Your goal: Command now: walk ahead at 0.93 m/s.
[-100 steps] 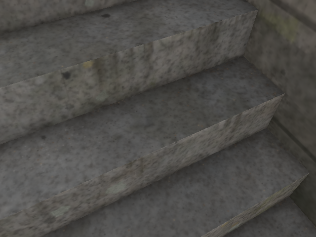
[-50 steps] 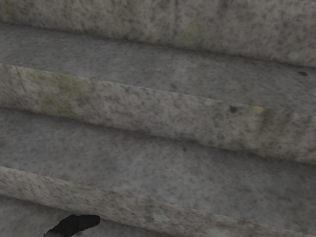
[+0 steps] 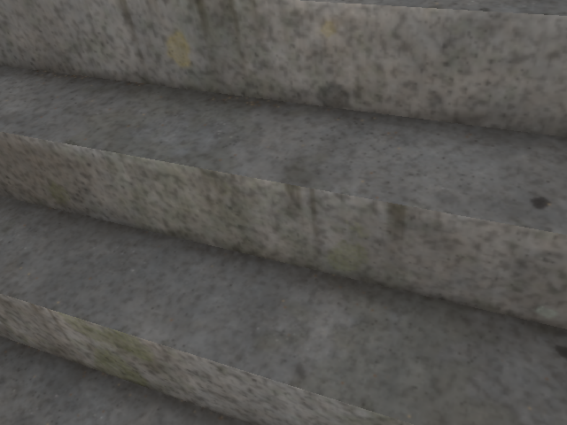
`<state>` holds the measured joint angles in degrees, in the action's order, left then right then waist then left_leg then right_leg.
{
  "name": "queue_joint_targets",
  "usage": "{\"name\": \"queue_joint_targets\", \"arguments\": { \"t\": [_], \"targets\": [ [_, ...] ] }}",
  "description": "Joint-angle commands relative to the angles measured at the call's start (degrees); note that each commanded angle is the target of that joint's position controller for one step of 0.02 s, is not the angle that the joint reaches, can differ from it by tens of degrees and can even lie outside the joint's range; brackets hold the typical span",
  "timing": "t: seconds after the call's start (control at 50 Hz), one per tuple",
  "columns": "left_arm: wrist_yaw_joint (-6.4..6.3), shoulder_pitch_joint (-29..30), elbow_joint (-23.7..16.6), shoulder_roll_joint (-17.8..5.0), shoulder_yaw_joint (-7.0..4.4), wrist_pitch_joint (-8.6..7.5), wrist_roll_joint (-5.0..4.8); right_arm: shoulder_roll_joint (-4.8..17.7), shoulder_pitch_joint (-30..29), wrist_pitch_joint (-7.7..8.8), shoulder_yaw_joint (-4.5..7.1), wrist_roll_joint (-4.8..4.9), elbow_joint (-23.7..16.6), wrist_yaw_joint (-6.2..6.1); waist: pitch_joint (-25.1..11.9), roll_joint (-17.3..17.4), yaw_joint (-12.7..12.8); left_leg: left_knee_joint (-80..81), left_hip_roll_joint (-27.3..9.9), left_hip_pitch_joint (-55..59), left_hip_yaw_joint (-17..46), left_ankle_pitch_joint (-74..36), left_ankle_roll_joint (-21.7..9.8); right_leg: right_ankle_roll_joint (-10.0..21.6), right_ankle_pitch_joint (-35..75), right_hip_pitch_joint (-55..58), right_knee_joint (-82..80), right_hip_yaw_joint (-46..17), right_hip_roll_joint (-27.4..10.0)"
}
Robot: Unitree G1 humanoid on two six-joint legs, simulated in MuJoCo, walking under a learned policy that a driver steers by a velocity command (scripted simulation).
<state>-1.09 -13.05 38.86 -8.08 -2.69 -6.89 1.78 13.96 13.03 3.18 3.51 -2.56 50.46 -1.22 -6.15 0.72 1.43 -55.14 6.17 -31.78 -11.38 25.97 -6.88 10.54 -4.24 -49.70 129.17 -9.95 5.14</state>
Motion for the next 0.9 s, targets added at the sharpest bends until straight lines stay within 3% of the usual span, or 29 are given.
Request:
{"name": "queue_joint_targets", "arguments": {
  "t": [0.02,0.04,0.1,0.16,0.18,0.2,0.22,0.24,0.26,0.28,0.3,0.32,0.34,0.38,0.48,0.52,0.56,0.6,0.66,0.7,0.72,0.74,0.76,0.78,0.8,0.82,0.84,0.86,0.9],
  "targets": [
    [-1.58,7.6,-11.9,10.8,6.08,2.17,-1.84,-8.9,1.3,2.97,-3.57,-1.05,7.2,1.27,14.1,-2.5,6.2,42.0,-19.0,-5.0,24.0,-3.7,-4.1,0.2,-12.2,-23.9,18.8,-1.3,-1.9],
    [-2.59,11.4,-12.0,10.5,6.44,3.22,-3.89,-8.9,3.1,3.51,-4.24,-0.78,10.0,2.23,15.9,-1.1,5.3,44.2,-18.9,-5.9,21.3,-6.6,-5.3,0.3,-16.4,-28.6,28.9,2.1,0.4],
    [-3.01,23.2,-16.6,8.0,7.71,4.69,-4.39,-2.8,2.9,5.56,-4.30,2.73,11.8,2.77,19.6,-6.3,6.8,54.1,-14.1,-14.5,9.9,-9.2,-1.4,-0.7,-14.2,-20.7,0.4,8.2,-3.3],
    [-0.77,17.2,-12.4,4.2,6.88,5.48,-2.74,3.2,7.0,5.53,-3.04,5.20,9.5,0.11,4.7,-3.2,5.7,61.2,-13.8,-4.0,4.9,-36.6,-4.2,-1.0,-6.7,7.9,-24.9,20.7,-7.1],
    [-0.03,10.5,-7.9,3.0,6.29,4.90,-1.94,5.1,4.1,5.07,-2.39,6.11,6.7,-0.53,-3.7,-2.8,7.9,54.4,-14.7,1.7,1.7,-71.6,-5.0,-0.6,-8.4,19.6,-30.4,23.1,-4.4],
    [0.16,4.9,-5.7,1.6,5.74,4.90,-1.79,11.4,5.7,5.88,-0.30,6.67,5.1,-1.40,-10.5,1.1,8.1,45.6,-17.1,12.8,2.1,-101.1,-7.7,-1.4,-15.3,23.8,-38.4,23.6,-1.8],
    [-0.14,1.1,-4.7,-1.7,4.54,5.64,-2.58,16.8,5.9,6.44,1.75,6.39,3.5,-1.20,-16.5,6.4,10.5,33.6,-18.6,23.0,4.0,-122.1,-10.4,-3.6,-25.5,25.8,-46.4,24.5,0.7],
    [-0.08,0.9,-5.0,-4.4,3.72,5.52,-3.04,17.0,4.8,6.75,2.84,6.28,1.8,0.35,-18.2,8.4,10.5,22.2,-20.1,28.2,6.8,-127.8,-11.1,-4.5,-32.3,27.1,-57.0,23.5,2.7],
    [-0.73,-1.9,-4.3,-6.4,2.90,5.37,-2.98,14.5,3.7,7.59,3.30,5.24,0.2,1.83,-17.7,9.6,11.3,8.6,-20.0,29.3,8.8,-118.8,-10.8,-3.8,-38.7,29.9,-71.0,17.1,2.9],
    [-1.05,2.3,1.0,-12.1,0.14,5.47,-2.11,5.2,10.7,7.64,2.52,4.46,-4.0,3.29,-18.0,-8.3,0.1,-12.7,-10.6,6.6,12.0,-70.1,-6.1,2.1,-49.7,40.8,-82.3,-7.2,-6.9],
    [-0.12,0.3,4.3,-10.5,-1.24,6.60,-1.34,-4.8,-2.5,8.00,0.20,-0.01,-6.6,3.45,-8.4,-8.3,6.3,-43.1,0.6,-8.3,21.7,-32.3,-3.7,1.5,-39.6,32.3,-88.4,-18.1,-8.2],
    [-0.94,9.3,1.6,-10.3,-1.67,7.35,1.32,-9.9,-3.7,7.42,-0.23,-0.68,-14.4,2.94,-12.2,-7.9,-0.6,-61.0,6.0,-24.5,34.9,-31.9,-2.7,0.6,-40.7,37.5,-97.8,-28.6,-13.3],
    [-1.05,9.9,4.0,-6.6,-1.14,6.48,1.08,-8.3,-3.6,6.93,-1.35,-2.27,-16.4,3.14,-7.3,-2.2,-3.5,-68.0,3.1,-30.3,27.3,-32.0,-2.6,-1.4,-43.8,32.4,-101.0,-29.7,-16.0],
    [0.28,4.0,13.3,-0.8,0.30,3.86,-0.37,-12.3,-1.2,5.31,-4.14,-2.26,-16.5,2.13,2.5,-1.7,-6.7,-70.8,1.2,-36.0,26.1,-29.7,-3.7,-1.3,-33.2,25.2,-100.3,-16.7,-12.9],
    [0.25,-0.9,15.7,-3.9,0.00,-1.02,-1.60,-7.0,-8.0,1.52,-4.25,0.56,-18.1,0.79,11.4,4.7,-5.3,-61.7,-4.5,-40.6,20.1,-23.4,1.3,-0.7,-23.0,21.4,-110.3,-6.9,-14.6],
    [-0.31,-6.0,16.1,-5.8,-0.71,-1.63,-1.88,-6.8,-11.5,0.45,-3.70,1.31,-18.8,-0.19,10.4,0.1,-2.6,-70.5,-5.4,-45.7,16.2,-21.7,0.7,2.7,-21.1,27.6,-114.4,-8.5,-17.6],
    [-0.59,-13.0,18.1,-7.9,-0.95,-2.38,-1.86,-9.1,-16.1,0.13,-4.58,1.15,-21.6,-1.09,12.6,-1.6,-1.2,-75.8,-8.3,-59.3,15.8,-12.6,-0.7,3.0,-25.8,40.2,-118.4,-9.8,-19.8],
    [-0.25,-17.5,19.7,-5.6,-0.39,-3.06,-1.57,-10.5,-22.4,0.16,-5.30,1.13,-24.5,-0.39,13.2,-3.8,0.9,-80.9,-9.7,-67.4,14.4,-5.6,-3.3,2.9,-27.7,48.6,-120.7,-8.2,-20.3],
    [-1.11,-21.2,20.2,-3.9,-0.16,-2.98,-2.17,-11.3,-35.5,-0.71,-6.92,-0.41,-32.2,1.80,14.5,-0.8,4.3,-60.5,-14.3,-56.7,6.6,-5.2,-2.5,2.8,-15.8,43.2,-130.8,-5.8,-17.6],
    [-2.15,-21.3,18.8,-5.1,-0.82,-1.67,-3.83,-12.1,-35.4,-1.21,-7.89,0.27,-32.7,3.89,7.9,-2.6,6.1,-32.8,-13.4,-30.3,-0.1,-1.7,-2.3,4.5,9.0,39.4,-137.8,0.7,-14.9],
    [-1.87,-18.4,17.5,-3.0,0.24,-1.15,-3.77,-12.5,-29.4,-1.26,-7.46,2.15,-29.0,4.03,0.4,-3.0,2.7,-20.6,-7.3,-5.7,-6.4,0.1,-1.5,4.6,40.5,32.7,-131.7,5.8,-11.9],
    [-1.46,-18.4,15.9,-8.7,-0.54,-2.39,-3.02,-10.8,-16.5,-0.72,-5.72,3.20,-25.2,3.38,-9.8,-9.3,-1.5,-24.1,-2.5,12.3,-3.3,1.6,-1.5,5.7,83.8,33.6,-119.3,5.1,-15.6],
    [-0.84,-16.2,13.7,-16.9,-3.11,-3.63,-3.05,-4.8,-4.3,-1.92,-2.50,3.66,-23.2,2.03,-17.8,-14.1,-8.7,-19.5,-1.3,16.7,0.7,6.5,-1.1,5.8,101.1,42.4,-107.2,2.2,-18.8],
    [1.31,-10.9,12.4,-19.9,-4.84,-5.44,-4.22,1.2,3.1,-2.19,-0.23,2.67,-22.6,0.93,-23.0,-13.4,-15.0,-10.0,-3.1,24.3,6.9,4.5,-1.3,4.6,99.7,43.4,-93.4,0.2,-19.0],
    [3.04,-7.1,9.8,-15.8,-4.64,-6.84,-5.61,7.3,9.9,-1.32,2.57,0.59,-19.1,-0.14,-25.3,-6.4,-16.5,2.9,-12.7,34.1,27.3,17.9,-3.3,2.2,83.9,29.0,-77.5,-0.3,-11.9],
    [3.89,-1.6,5.0,-6.9,-3.52,-7.11,-4.41,11.2,11.2,-1.34,4.20,-1.36,-16.8,-0.66,-22.8,8.1,-16.6,24.7,-26.6,36.2,58.1,27.8,-6.9,-0.2,26.6,10.5,-50.3,-1.5,-0.5],
    [3.56,3.2,0.9,-5.3,-3.78,-6.69,-0.78,10.0,5.4,-1.63,4.45,-0.20,-16.4,-0.38,-22.6,7.4,-14.7,36.0,-30.5,30.8,70.3,33.8,-7.0,-2.6,11.5,2.4,-16.6,-3.6,1.4],
    [3.09,6.5,-3.8,0.5,-2.32,-5.74,1.11,6.8,-1.9,-0.19,3.45,1.28,-12.7,0.36,-13.6,4.4,-7.8,32.9,-30.3,24.8,59.3,29.3,-8.0,-2.5,13.7,-5.0,-4.5,-0.6,-2.3],
    [2.60,8.4,-7.8,5.6,0.97,-3.66,1.43,-2.9,0.2,2.26,0.52,0.56,-1.9,0.05,1.7,-3.7,-1.9,30.9,-29.7,15.5,39.3,12.3,-5.6,0.4,4.6,-16.0,6.2,1.6,-4.9]
  ]
}}
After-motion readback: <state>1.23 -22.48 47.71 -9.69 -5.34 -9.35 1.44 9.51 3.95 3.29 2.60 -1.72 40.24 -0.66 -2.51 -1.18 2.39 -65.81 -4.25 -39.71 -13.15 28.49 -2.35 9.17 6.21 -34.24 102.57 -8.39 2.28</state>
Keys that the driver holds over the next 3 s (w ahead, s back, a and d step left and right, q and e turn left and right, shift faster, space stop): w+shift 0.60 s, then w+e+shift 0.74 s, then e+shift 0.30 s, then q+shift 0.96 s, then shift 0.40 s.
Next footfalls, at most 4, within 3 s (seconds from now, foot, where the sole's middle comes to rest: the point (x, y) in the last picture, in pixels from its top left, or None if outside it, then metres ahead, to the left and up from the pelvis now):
0.28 right None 0.25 -0.14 -0.50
0.78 left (279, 320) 0.58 0.08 -0.30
1.18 right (422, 162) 0.73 -0.17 -0.09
1.58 left None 1.00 -0.17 0.11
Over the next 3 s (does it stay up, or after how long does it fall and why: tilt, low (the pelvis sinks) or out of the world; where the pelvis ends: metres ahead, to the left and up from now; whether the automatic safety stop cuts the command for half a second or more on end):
stays up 0.88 -0.31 0.88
